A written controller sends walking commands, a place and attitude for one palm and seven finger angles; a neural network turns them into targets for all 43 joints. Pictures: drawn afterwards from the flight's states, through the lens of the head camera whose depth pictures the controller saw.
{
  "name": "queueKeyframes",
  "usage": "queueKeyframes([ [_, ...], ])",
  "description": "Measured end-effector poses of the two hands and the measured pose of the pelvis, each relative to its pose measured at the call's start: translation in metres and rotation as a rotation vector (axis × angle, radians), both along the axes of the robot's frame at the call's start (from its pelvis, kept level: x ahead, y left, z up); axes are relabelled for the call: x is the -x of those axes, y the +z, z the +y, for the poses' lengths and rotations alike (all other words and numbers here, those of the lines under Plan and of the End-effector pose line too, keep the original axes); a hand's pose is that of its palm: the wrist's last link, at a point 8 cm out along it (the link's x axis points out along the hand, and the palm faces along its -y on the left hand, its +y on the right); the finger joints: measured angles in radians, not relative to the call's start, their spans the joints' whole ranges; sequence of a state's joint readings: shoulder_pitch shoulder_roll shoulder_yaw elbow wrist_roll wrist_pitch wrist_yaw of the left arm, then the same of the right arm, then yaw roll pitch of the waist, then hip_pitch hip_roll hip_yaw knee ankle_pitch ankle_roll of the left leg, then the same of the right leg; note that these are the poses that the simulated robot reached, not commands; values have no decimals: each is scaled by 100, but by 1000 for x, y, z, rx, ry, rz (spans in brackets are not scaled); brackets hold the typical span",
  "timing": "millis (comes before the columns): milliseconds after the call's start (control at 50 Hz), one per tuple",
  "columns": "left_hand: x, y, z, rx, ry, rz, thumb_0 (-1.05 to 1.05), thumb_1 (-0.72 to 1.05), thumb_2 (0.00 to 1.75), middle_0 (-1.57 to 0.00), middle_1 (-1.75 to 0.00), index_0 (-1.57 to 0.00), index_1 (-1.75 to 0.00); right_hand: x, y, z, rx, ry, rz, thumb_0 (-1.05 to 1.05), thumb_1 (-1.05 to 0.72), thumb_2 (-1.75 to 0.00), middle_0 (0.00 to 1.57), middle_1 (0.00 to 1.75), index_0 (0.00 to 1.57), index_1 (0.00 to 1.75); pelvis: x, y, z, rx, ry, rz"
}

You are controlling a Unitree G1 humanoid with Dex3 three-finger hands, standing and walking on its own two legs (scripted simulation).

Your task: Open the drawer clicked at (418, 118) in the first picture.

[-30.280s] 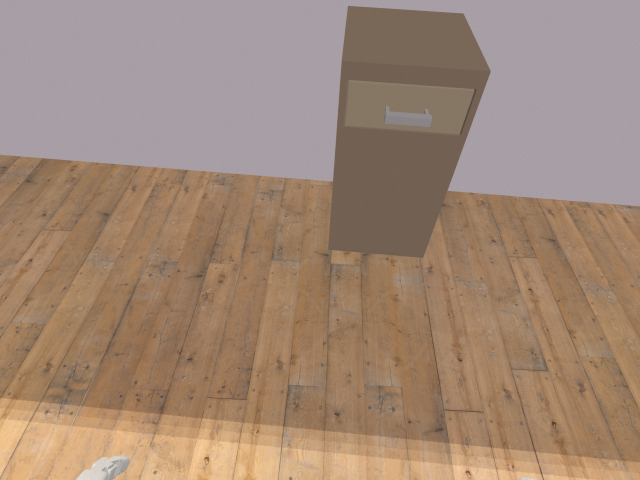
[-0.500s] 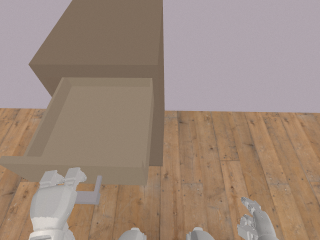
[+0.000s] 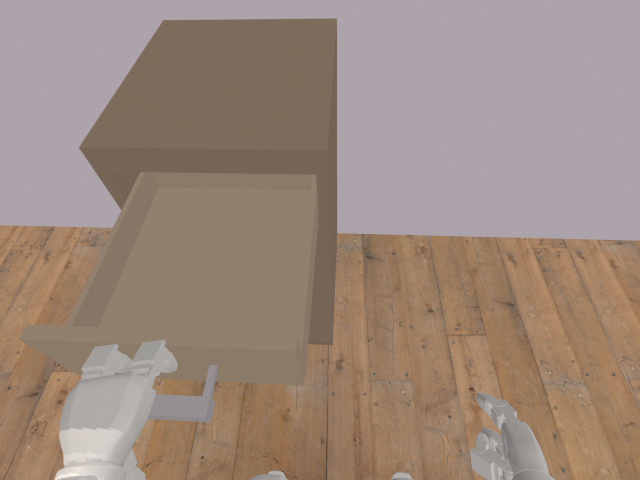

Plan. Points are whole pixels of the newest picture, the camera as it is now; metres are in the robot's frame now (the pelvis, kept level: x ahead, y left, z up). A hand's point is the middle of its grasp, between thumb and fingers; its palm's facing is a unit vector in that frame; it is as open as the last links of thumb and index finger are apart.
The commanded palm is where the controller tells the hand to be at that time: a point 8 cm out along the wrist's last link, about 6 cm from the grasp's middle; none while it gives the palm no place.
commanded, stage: lift the hand off the handle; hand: left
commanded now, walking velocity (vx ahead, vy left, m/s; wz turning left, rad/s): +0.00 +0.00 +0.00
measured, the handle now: (166, 389) +0.23 +0.23 -0.05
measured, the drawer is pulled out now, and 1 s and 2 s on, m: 0.30 0.30 0.30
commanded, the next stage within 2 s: draw the hand back to the body in 1.36 s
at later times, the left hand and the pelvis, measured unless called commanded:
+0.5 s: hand (128, 402) +0.19 +0.23 +0.04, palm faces +0.03 -0.11 -0.99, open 13.6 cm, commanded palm +0.17 +0.23 +0.09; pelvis +0.01 +0.00 +0.01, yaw -1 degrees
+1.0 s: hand (116, 385) +0.20 +0.23 +0.07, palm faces +0.02 -0.09 -1.00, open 13.8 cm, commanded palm +0.17 +0.22 +0.13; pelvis +0.01 -0.01 +0.03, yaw -1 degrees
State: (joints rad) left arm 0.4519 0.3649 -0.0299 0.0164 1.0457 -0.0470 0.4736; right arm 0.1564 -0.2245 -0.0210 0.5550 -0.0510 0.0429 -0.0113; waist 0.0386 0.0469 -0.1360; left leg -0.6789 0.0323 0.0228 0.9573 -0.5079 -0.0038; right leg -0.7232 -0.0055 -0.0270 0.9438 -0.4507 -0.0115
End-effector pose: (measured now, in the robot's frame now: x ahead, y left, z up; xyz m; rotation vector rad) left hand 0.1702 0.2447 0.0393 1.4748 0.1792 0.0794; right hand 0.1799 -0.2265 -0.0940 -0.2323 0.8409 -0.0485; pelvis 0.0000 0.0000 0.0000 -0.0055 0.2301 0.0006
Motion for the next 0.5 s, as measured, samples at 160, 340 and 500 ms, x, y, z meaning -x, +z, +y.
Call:
queueKeyframes([
  [160, -1, 13, -1, 2, -3, -24, 0, -49, 30, -32, -120, -40, -122, -3, 4, 4, -15, 8, -2, 1, -91, -89, 20, 30, 20, 30, -3, 4, 2, -1, -4, -12],
  [340, -1, 28, -1, 8, 1, -30, 0, -49, 30, -32, -120, -40, -123, -8, 14, 4, -23, 9, -25, 1, -91, -89, 20, 30, 20, 30, -5, 10, 2, 2, -3, -33],
  [500, -2, 50, -10, 15, -24, -84, 0, -49, 30, -32, -120, -36, -122, -12, 20, 6, -46, 18, -50, 1, -91, -89, 20, 30, 20, 30, -6, 14, 0, -3, -10, -52],
])
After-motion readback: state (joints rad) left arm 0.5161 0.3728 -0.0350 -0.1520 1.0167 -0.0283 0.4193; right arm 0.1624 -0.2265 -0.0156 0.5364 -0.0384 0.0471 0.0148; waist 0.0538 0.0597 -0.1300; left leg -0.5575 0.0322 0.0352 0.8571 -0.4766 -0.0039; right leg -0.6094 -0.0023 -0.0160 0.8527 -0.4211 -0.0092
